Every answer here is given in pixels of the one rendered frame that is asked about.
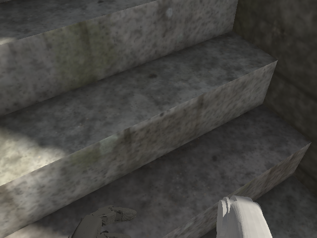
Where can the left robot hand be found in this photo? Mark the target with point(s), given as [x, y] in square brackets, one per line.
[90, 225]

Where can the robot right thigh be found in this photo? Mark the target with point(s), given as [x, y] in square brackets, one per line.
[240, 217]

